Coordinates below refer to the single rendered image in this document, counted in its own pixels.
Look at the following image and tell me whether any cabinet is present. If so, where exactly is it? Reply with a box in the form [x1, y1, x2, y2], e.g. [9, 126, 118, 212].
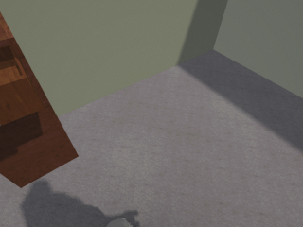
[0, 12, 79, 188]

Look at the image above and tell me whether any drawer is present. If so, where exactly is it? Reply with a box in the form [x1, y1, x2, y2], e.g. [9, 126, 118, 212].
[0, 44, 45, 127]

